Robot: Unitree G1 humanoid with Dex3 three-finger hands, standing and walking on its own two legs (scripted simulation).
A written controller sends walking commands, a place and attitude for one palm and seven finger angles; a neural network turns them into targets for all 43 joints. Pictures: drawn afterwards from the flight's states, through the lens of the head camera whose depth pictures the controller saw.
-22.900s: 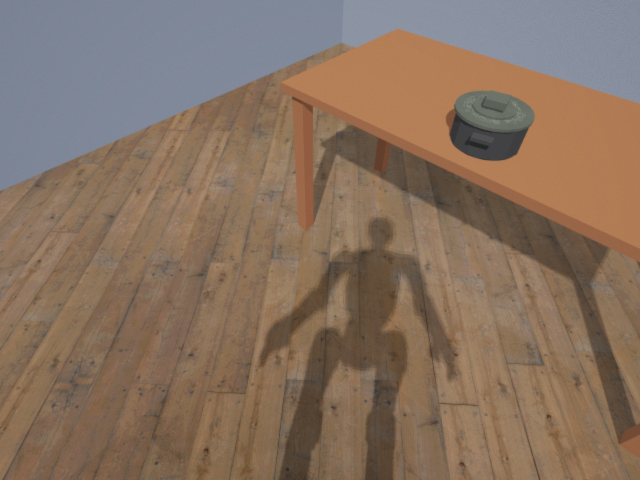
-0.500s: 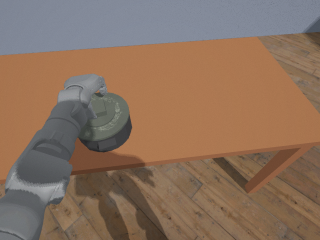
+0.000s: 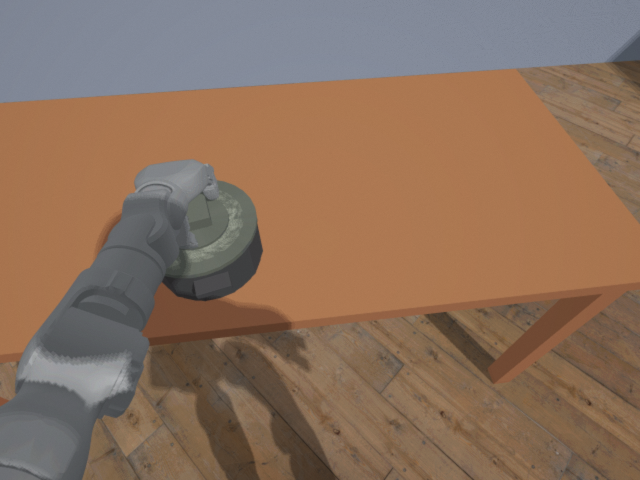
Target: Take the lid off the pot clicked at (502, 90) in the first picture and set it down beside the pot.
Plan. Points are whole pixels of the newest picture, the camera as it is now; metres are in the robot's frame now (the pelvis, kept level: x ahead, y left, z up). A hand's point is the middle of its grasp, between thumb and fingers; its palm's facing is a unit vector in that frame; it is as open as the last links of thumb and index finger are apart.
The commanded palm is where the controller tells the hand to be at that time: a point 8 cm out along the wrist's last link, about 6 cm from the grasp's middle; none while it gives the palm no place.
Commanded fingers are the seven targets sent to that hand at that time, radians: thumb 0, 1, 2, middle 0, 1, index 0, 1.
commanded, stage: lower the open fingers around the knob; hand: left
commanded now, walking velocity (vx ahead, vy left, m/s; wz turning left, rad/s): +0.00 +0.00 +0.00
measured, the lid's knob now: (190, 213) +0.50 +0.18 +0.02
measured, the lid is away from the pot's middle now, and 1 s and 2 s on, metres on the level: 0.00 0.00 0.00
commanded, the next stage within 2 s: close the fingers and squeeze the knob in 0.42 s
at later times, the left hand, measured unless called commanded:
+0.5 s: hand (188, 219) +0.46 +0.17 +0.04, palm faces -0.39 -0.08 -0.92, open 10.6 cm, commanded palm +0.47 +0.18 +0.09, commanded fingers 0.00 -0.12 0.95 -0.49 -0.67 -0.49 -0.67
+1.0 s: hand (187, 219) +0.47 +0.18 +0.04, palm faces -0.39 -0.08 -0.92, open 9.3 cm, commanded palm +0.47 +0.18 +0.09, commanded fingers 0.00 0.14 0.91 -0.55 -1.03 -0.55 -1.03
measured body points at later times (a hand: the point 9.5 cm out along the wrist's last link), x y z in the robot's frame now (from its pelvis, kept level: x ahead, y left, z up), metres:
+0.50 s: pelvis +0.00 +0.00 -0.01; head +0.06 +0.00 +0.44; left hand +0.48 +0.18 +0.09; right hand +0.03 -0.27 -0.14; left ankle +0.05 +0.10 -0.73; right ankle -0.06 -0.12 -0.73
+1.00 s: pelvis +0.00 +0.00 -0.01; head +0.06 +0.00 +0.44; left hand +0.48 +0.18 +0.09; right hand +0.02 -0.27 -0.14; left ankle +0.05 +0.10 -0.73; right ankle -0.06 -0.12 -0.73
